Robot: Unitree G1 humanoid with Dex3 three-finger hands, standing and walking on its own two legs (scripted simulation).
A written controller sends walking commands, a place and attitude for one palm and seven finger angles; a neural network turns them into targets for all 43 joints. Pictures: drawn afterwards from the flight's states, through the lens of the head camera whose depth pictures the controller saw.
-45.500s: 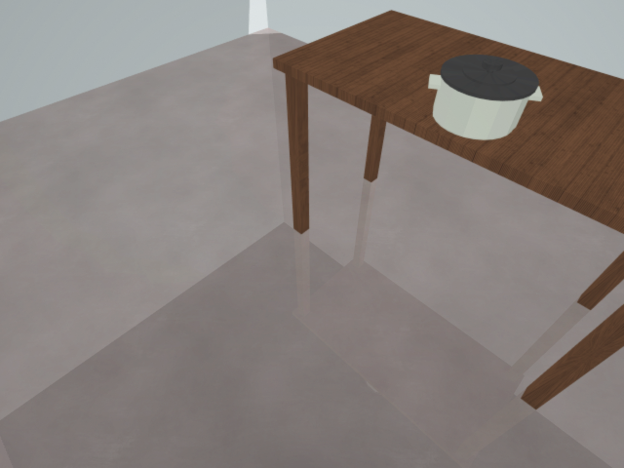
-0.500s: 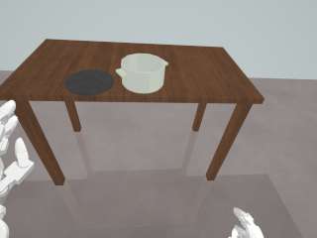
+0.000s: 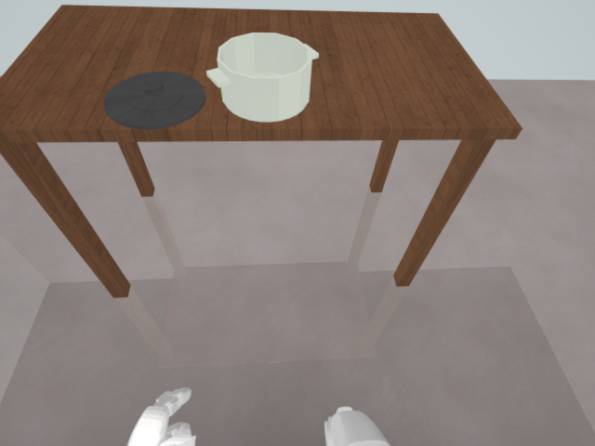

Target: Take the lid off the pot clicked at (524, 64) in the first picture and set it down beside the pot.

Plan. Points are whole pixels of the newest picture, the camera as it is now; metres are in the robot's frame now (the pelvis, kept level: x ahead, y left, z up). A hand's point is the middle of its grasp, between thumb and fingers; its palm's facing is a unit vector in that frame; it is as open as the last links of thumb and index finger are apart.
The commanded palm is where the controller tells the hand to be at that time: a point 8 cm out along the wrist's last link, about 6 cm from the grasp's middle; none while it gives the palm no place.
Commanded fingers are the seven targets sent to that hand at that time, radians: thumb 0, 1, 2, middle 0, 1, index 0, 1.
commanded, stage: stop stepping back and stand still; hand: left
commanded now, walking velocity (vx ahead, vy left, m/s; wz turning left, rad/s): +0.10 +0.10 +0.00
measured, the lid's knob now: (153, 87) +0.78 +0.29 +0.05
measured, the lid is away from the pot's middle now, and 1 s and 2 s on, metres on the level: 0.24 0.24 0.24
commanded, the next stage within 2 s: let the arm hang, fingers relaxed in 0.76 s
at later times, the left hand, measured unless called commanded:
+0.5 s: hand out of the picture +0.15 +0.16 -0.16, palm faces +0.06 -0.97 -0.23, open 7.4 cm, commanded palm none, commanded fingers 0.00 0.90 0.90 -0.20 -0.30 -0.20 -0.30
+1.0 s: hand (182, 444) +0.16 +0.16 -0.16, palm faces +0.06 -0.97 -0.23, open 7.4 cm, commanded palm none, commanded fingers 0.00 0.90 0.90 -0.20 -0.30 -0.20 -0.30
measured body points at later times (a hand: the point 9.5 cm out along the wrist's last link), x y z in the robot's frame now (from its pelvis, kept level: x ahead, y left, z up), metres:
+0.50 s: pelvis +0.10 -0.03 +0.01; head +0.14 -0.04 +0.46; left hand +0.15 +0.21 -0.14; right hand +0.14 -0.26 -0.15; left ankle +0.01 +0.07 -0.72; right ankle +0.05 -0.15 -0.72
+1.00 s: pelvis +0.09 -0.03 +0.01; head +0.14 -0.02 +0.46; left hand +0.16 +0.21 -0.14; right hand +0.11 -0.26 -0.14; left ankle +0.01 +0.07 -0.72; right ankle +0.05 -0.15 -0.72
